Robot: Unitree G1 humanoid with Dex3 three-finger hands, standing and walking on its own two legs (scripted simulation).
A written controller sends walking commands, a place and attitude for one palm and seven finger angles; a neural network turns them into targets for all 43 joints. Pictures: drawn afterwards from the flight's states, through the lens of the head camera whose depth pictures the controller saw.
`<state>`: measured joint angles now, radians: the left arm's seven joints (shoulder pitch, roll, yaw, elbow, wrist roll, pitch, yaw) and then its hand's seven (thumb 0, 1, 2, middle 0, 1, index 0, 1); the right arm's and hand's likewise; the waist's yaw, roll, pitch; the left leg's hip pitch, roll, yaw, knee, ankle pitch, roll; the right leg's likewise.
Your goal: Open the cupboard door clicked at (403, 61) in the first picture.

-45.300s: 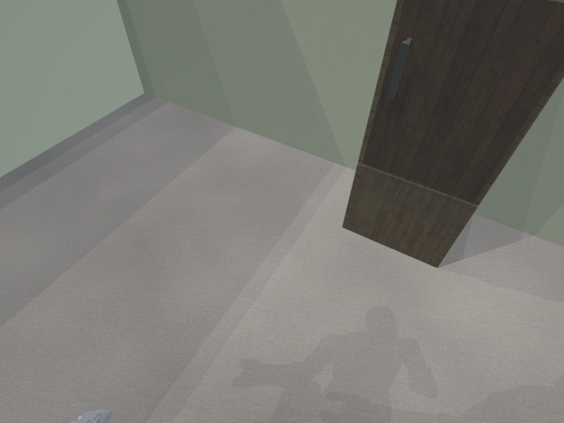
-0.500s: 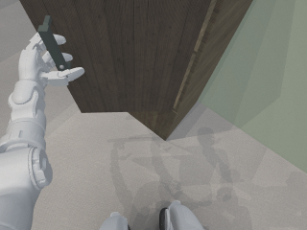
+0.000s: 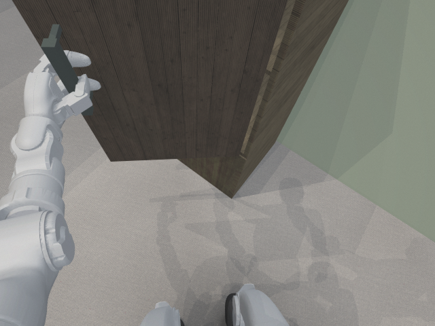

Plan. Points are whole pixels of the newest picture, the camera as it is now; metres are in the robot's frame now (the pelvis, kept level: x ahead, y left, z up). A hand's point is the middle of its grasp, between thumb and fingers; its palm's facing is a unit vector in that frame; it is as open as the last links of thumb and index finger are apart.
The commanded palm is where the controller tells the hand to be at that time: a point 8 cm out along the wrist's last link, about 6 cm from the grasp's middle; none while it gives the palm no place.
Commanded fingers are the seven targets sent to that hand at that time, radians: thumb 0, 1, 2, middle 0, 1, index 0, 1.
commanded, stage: pull the door open along its arc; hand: left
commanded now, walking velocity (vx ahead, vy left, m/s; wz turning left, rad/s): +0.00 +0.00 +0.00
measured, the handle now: (73, 74) +0.55 +0.22 +0.08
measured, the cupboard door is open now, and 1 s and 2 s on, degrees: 42 85 84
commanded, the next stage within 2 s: open thumb and fingers to let go in 0.84 s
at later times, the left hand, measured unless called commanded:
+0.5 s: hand (100, 157) +0.38 +0.15 +0.08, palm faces +0.18 -0.98 +0.08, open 5.7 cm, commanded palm +0.32 +0.20 +0.08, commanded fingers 0.00 0.90 0.90 -0.40 -1.35 -0.40 -1.35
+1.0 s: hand (164, 219) +0.28 +0.06 +0.09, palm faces +0.39 -0.92 -0.02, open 5.7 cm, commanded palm +0.23 +0.11 +0.08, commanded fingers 0.00 0.62 0.78 -0.38 -1.32 -0.38 -1.32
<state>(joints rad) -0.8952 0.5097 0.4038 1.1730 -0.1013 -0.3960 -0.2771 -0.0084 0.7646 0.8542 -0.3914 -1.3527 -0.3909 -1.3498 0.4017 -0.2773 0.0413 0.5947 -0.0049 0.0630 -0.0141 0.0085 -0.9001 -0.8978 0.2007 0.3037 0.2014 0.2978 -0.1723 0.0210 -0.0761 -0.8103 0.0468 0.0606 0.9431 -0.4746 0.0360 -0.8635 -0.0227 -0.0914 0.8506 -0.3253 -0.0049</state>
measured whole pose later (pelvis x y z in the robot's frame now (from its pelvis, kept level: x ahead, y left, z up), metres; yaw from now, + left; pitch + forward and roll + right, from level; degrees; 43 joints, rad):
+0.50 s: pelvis +0.02 +0.00 +0.02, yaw +0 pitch +14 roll -1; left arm -0.20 0.11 0.17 0.39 -0.19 -0.33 0.05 0.01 0.73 0.75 -0.37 -1.35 -0.38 -1.35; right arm 0.31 -0.24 -0.01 0.55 0.01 0.02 0.04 0.01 -0.90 -0.90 0.20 0.30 0.20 0.30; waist -0.04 0.03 -0.11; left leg -0.60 0.03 0.08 0.81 -0.45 0.03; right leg -0.67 -0.03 -0.07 0.76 -0.33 0.00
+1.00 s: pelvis +0.02 -0.04 +0.02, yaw +4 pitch +7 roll +0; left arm 0.27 -0.06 -0.26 -0.08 0.08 -0.16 0.52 0.01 0.71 0.77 -0.35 -1.33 -0.40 -1.35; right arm 0.16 -0.17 0.03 0.51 -0.07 0.04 0.01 0.01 -0.90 -0.90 0.20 0.30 0.20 0.30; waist 0.01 0.04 -0.10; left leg -0.49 0.03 0.01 0.83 -0.48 -0.02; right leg -0.56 -0.03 -0.14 0.83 -0.40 -0.05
